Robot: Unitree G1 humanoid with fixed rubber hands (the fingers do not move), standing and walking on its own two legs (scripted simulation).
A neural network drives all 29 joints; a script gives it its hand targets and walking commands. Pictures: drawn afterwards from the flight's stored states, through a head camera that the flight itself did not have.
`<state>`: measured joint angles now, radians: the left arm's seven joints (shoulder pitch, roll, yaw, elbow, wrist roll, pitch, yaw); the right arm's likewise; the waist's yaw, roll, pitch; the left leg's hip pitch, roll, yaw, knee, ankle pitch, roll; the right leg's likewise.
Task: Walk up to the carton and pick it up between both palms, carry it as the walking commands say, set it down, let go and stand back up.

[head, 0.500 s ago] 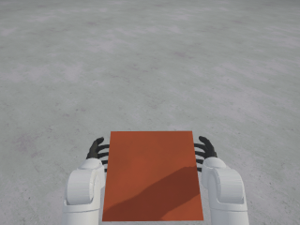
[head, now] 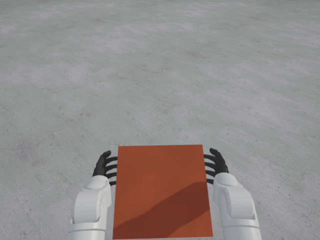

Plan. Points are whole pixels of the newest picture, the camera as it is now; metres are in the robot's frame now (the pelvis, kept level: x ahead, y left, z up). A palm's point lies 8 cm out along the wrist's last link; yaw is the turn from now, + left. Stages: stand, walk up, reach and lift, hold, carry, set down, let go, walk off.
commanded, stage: carry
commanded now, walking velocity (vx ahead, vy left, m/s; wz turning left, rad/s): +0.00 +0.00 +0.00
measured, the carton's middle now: (160, 191) +0.30 +0.00 -0.05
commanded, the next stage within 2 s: hold in 0.14 s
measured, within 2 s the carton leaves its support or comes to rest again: neither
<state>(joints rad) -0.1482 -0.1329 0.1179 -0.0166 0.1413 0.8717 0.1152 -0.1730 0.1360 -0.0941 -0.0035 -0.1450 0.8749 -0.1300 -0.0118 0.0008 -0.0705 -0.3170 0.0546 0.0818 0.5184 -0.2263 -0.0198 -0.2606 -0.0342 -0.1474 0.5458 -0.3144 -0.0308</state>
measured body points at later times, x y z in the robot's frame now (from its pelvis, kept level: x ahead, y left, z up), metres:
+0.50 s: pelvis -0.02 +0.04 +0.01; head -0.06 +0.05 +0.46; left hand +0.28 +0.18 +0.04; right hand +0.26 -0.12 +0.04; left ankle +0.03 +0.16 -0.73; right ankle -0.01 -0.09 -0.73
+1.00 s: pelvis -0.01 +0.04 +0.01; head -0.05 +0.05 +0.46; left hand +0.31 +0.17 +0.04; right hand +0.27 -0.13 +0.04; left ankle +0.03 +0.16 -0.73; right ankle -0.01 -0.08 -0.73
